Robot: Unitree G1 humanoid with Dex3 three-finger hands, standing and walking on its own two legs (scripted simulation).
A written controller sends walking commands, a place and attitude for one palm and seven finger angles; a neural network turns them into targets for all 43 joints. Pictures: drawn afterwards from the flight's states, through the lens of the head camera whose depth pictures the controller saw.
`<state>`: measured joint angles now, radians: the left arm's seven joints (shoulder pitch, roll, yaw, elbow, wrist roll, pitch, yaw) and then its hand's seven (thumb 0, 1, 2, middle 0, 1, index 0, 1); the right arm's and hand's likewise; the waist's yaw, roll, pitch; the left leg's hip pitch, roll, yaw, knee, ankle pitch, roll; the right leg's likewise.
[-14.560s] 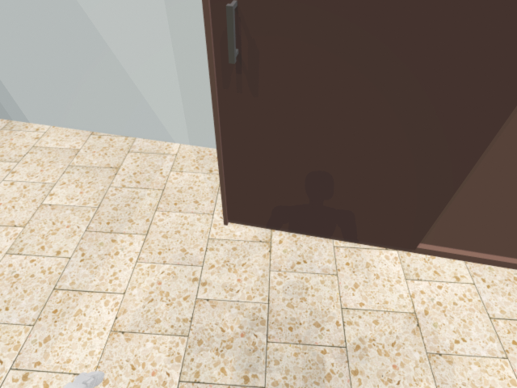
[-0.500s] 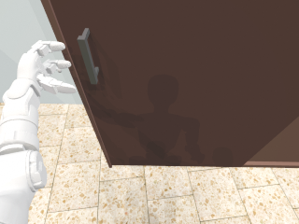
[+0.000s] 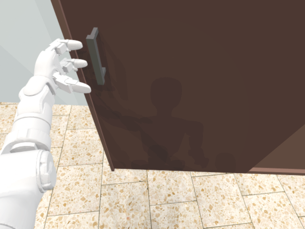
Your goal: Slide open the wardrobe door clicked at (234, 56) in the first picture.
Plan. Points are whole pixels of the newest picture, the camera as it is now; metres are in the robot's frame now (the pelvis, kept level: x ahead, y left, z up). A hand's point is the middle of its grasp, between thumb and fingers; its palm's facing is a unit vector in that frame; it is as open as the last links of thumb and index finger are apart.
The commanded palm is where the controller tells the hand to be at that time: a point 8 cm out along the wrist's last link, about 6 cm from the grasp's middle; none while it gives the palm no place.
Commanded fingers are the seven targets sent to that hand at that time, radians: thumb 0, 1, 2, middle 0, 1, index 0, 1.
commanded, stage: feel for the door with the fingertips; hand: left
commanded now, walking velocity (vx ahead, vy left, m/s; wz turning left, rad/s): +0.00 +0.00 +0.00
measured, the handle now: (98, 57) +0.53 +0.14 +0.16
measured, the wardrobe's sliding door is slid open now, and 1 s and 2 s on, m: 0.00 0.00 0.00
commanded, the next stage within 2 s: slide the fingers in behind the handle in 0.58 s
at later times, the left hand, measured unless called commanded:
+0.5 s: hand (84, 64) +0.48 +0.17 +0.18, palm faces -0.03 -1.00 +0.00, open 14.0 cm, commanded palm +0.46 +0.21 +0.17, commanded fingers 0.00 -0.50 0.30 -0.30 -1.20 -0.30 -1.20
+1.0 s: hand (89, 63) +0.48 +0.15 +0.18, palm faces -0.02 -1.00 -0.02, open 13.9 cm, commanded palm +0.45 +0.20 +0.17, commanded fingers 0.00 -0.50 0.30 -0.30 -1.20 -0.30 -1.20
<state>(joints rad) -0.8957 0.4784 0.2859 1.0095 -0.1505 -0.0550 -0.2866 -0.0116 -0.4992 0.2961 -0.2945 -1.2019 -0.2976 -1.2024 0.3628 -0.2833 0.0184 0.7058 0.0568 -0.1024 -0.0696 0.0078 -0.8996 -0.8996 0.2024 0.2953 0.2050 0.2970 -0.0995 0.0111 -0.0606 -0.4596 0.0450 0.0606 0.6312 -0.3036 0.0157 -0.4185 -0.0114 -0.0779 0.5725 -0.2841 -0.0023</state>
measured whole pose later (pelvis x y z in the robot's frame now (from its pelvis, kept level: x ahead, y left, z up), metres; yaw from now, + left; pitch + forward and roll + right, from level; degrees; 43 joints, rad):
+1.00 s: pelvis -0.01 -0.01 +0.00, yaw -1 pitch +8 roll -1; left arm -0.96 0.46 0.31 1.10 -0.11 -0.12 -0.21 -0.01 -0.50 0.30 -0.30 -1.21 -0.31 -1.21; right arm 0.41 -0.28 0.01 0.74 0.04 -0.11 -0.06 0.01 -0.90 -0.90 0.20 0.30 0.20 0.30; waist -0.12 0.03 -0.06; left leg -0.47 0.06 0.06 0.63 -0.29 0.00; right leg -0.44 0.00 -0.07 0.58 -0.28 -0.02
